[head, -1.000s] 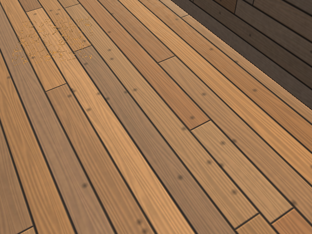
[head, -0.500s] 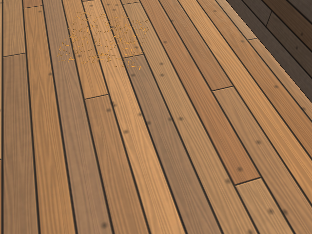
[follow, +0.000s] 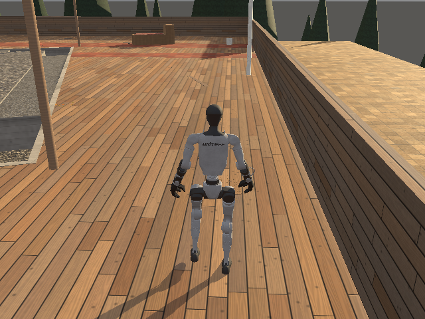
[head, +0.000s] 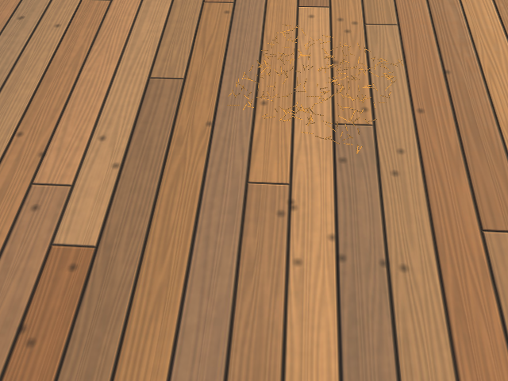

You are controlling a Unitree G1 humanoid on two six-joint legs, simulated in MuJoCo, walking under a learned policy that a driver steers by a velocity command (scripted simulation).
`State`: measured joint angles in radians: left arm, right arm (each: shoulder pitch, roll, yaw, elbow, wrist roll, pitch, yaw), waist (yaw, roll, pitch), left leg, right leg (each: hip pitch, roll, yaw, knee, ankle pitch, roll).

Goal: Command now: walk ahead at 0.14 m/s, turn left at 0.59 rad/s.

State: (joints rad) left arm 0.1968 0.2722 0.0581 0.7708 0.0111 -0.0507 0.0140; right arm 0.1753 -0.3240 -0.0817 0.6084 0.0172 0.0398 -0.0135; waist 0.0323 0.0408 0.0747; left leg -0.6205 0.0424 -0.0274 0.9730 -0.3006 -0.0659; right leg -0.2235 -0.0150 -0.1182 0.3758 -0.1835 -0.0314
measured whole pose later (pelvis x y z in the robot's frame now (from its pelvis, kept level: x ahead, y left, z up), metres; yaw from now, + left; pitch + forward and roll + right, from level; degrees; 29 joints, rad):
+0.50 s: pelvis +0.08 +0.02 -0.01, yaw +18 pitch +3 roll -1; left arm 0.08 0.31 0.06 0.75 0.00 0.01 0.01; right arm 0.17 -0.32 -0.08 0.58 0.01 0.05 -0.02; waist -0.02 -0.01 0.05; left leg -0.38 -0.08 -0.13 0.49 -0.15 0.03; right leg -0.46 0.01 0.08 0.79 -0.37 0.08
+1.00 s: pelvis +0.08 +0.01 -0.01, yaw +26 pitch +0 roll +0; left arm 0.17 0.25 0.03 0.79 0.02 -0.01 0.00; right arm 0.20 -0.25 -0.05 0.68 -0.01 0.05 -0.02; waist 0.03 -0.01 0.04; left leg -0.20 -0.01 -0.06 0.48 -0.28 0.00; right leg -0.24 -0.03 0.00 0.49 -0.24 0.03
